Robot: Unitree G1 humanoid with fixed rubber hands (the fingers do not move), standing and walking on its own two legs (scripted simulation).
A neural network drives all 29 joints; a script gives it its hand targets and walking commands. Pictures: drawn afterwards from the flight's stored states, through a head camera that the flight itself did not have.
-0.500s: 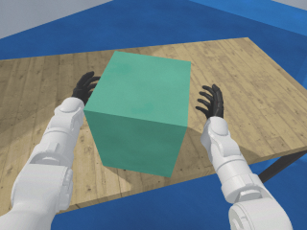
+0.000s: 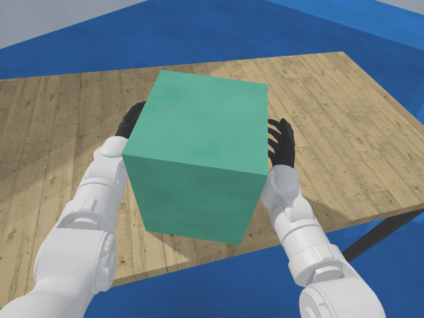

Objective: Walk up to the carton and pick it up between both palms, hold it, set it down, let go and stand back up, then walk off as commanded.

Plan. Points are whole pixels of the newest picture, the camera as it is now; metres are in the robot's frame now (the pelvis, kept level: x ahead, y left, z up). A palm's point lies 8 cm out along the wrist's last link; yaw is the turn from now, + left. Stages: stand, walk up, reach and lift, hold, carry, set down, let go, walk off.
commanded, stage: reach and lift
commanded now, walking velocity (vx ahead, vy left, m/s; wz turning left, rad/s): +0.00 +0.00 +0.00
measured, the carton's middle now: (202, 162) +0.41 +0.00 +0.06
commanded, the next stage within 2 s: none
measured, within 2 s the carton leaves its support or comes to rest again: leaves its support in 1.38 s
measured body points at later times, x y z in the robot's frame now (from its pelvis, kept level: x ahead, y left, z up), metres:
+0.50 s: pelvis +0.00 +0.00 +0.00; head +0.04 +0.04 +0.45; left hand +0.47 +0.15 +0.09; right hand +0.38 -0.14 +0.09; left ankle +0.00 +0.11 -0.75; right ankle +0.00 -0.16 -0.74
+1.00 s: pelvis +0.00 +0.01 +0.00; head +0.05 +0.05 +0.45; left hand +0.47 +0.14 +0.09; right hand +0.38 -0.14 +0.09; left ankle +0.00 +0.11 -0.75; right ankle +0.00 -0.16 -0.74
